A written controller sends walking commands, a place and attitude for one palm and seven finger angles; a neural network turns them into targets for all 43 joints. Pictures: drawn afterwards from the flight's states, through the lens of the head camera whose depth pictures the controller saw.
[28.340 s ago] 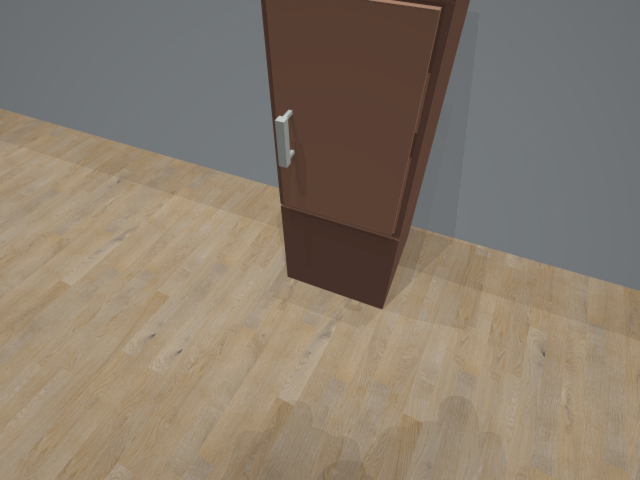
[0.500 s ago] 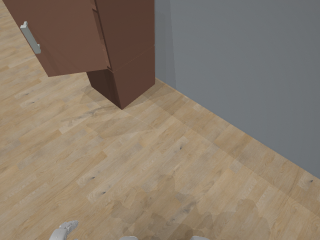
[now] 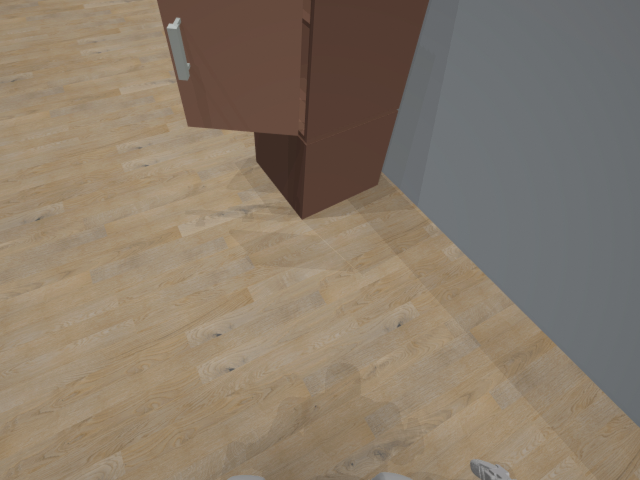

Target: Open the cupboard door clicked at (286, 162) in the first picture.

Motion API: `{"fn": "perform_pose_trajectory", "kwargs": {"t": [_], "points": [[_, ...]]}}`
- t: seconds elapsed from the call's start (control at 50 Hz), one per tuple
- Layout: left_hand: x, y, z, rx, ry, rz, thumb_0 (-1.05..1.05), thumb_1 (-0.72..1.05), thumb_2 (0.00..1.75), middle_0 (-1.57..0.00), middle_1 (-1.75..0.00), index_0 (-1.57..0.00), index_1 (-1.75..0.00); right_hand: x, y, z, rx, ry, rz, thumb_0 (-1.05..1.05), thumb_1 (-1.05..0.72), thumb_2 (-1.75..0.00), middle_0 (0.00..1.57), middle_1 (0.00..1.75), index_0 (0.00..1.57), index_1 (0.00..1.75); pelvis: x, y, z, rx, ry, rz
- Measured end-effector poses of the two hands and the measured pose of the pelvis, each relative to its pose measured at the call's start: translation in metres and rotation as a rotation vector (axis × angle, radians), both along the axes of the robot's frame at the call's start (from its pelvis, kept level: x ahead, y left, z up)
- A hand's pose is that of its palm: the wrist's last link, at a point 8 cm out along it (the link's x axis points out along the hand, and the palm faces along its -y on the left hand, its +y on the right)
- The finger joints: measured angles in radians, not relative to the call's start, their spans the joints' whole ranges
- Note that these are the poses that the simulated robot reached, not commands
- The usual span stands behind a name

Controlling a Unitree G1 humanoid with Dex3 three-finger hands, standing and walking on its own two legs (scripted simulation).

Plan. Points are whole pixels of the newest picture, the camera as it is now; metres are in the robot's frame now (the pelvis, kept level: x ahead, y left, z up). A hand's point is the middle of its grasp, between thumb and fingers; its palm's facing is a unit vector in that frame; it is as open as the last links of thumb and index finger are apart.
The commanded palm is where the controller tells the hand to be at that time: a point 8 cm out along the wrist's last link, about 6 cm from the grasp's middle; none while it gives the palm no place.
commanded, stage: take the last steps up to it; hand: left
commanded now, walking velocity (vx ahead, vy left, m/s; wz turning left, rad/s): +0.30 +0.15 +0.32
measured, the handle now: (180, 49) +1.05 +0.44 -0.07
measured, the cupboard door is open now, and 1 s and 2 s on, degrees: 54 54 54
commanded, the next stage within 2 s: come to a stop and stand still in 1.44 s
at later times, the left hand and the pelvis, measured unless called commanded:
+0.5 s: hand out of the picture +0.01 +0.19 -0.16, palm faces +0.23 -0.96 -0.19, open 7.4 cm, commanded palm none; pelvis +0.09 +0.02 +0.01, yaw +9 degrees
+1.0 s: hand (156, 306) +0.37 +0.30 -0.15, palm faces +0.11 -0.97 -0.21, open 7.4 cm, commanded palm none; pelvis +0.27 +0.10 +0.00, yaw +7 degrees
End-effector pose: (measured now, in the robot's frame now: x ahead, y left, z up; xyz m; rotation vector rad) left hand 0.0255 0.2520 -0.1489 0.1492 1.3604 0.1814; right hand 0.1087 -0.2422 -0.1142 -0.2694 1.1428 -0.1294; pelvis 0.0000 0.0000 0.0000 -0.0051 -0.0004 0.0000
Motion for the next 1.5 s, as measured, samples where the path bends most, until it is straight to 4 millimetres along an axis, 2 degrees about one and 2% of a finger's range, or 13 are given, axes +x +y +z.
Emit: {"fn": "perform_pose_trajectory", "kwargs": {"t": [0.12,0.2,0.3,0.44,0.6,0.68,0.82,0.98,1.06,1.16,1.38,1.44,1.5], "points": [[0.018,-0.005,0.018,0.011,-0.084,0.011,0.01,0.90,0.90,-0.20,-0.30,-0.20,-0.30,-0.012,0.003,-0.006,0.045,0.045,0.015,0.01,-0.90,-0.90,0.20,0.30,0.20,0.30,0.005,-0.008,0.007,-0.015,0.001,0.032],[0.029,-0.013,0.020,0.041,-0.158,0.015,0.01,0.90,0.90,-0.20,-0.30,-0.20,-0.30,-0.021,-0.009,-0.026,0.082,0.089,0.001,0.01,-0.90,-0.90,0.20,0.30,0.20,0.30,0.015,-0.021,-0.004,0.015,0.004,0.057],[0.011,-0.023,0.028,0.047,-0.131,0.092,0.01,0.90,0.90,-0.20,-0.30,-0.20,-0.30,-0.011,-0.018,-0.028,0.084,0.166,0.030,0.01,-0.90,-0.90,0.20,0.30,0.20,0.30,0.032,-0.017,0.002,0.007,-0.009,0.106],[-0.017,-0.024,0.029,-0.010,0.036,0.163,0.01,0.90,0.90,-0.20,-0.30,-0.20,-0.30,0.047,0.000,-0.009,0.070,0.147,0.068,0.01,-0.91,-0.90,0.20,0.30,0.20,0.30,0.069,0.004,0.014,0.035,0.019,0.143],[-0.022,0.020,-0.005,-0.066,0.188,0.258,0.01,0.90,0.90,-0.20,-0.30,-0.20,-0.30,0.150,0.076,-0.021,0.035,0.034,0.197,0.01,-0.91,-0.90,0.20,0.30,0.19,0.30,0.122,0.062,-0.014,0.007,0.018,0.183],[0.027,0.052,-0.006,-0.048,0.157,0.223,0.01,0.90,0.90,-0.20,-0.30,-0.20,-0.30,0.163,0.106,-0.015,0.049,0.007,0.172,0.01,-0.91,-0.90,0.20,0.30,0.20,0.30,0.144,0.078,-0.008,0.013,0.004,0.158],[0.168,0.092,0.018,-0.010,-0.094,0.129,0.01,0.91,0.90,-0.19,-0.30,-0.20,-0.30,0.155,0.116,-0.010,0.050,0.083,0.081,0.00,-0.94,-0.90,0.20,0.30,0.20,0.30,0.187,0.100,0.009,0.023,0.006,0.140],[0.312,0.095,0.034,0.013,-0.262,0.017,0.01,0.91,0.90,-0.19,-0.30,-0.20,-0.30,0.138,0.116,-0.027,0.090,0.276,-0.018,0.00,-0.92,-0.90,0.20,0.30,0.20,0.30,0.255,0.103,0.004,0.044,0.002,0.123],[0.356,0.089,0.027,0.022,-0.305,-0.002,0.00,0.91,0.90,-0.20,-0.30,-0.20,-0.30,0.146,0.115,-0.040,0.110,0.362,-0.050,0.01,-0.91,-0.90,0.20,0.30,0.20,0.30,0.291,0.098,-0.007,0.029,-0.009,0.126],[0.348,0.084,0.028,0.006,-0.214,0.059,0.00,0.90,0.90,-0.20,-0.30,-0.20,-0.30,0.205,0.117,-0.029,0.103,0.336,-0.034,0.01,-0.91,-0.90,0.20,0.30,0.20,0.30,0.326,0.103,0.005,0.015,-0.011,0.135],[0.307,0.121,0.012,-0.038,0.073,0.201,0.00,0.92,0.90,-0.20,-0.30,-0.20,-0.30,0.395,0.168,-0.011,0.076,0.088,0.099,0.01,-0.92,-0.90,0.20,0.30,0.19,0.30,0.409,0.150,0.007,-0.004,0.000,0.142],[0.310,0.135,-0.004,-0.066,0.134,0.217,0.00,0.91,0.90,-0.20,-0.30,-0.20,-0.30,0.439,0.190,-0.016,0.051,0.006,0.127,0.01,-0.91,-0.90,0.20,0.30,0.20,0.30,0.433,0.172,-0.007,-0.014,-0.005,0.133],[0.334,0.150,-0.008,-0.069,0.149,0.189,0.01,0.91,0.90,-0.20,-0.30,-0.20,-0.30,0.459,0.207,-0.012,0.047,-0.029,0.119,0.01,-0.91,-0.90,0.20,0.30,0.20,0.30,0.449,0.184,-0.007,0.001,-0.012,0.113]]}}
